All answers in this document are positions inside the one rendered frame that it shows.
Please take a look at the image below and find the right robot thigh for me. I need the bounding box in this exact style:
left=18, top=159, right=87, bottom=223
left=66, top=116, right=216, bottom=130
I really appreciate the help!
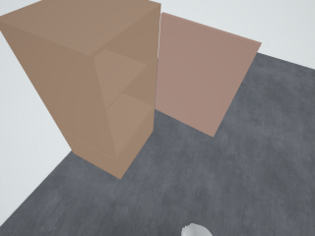
left=181, top=224, right=213, bottom=236

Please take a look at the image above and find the cupboard door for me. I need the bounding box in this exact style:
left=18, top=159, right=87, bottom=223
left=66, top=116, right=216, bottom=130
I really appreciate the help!
left=155, top=12, right=262, bottom=137

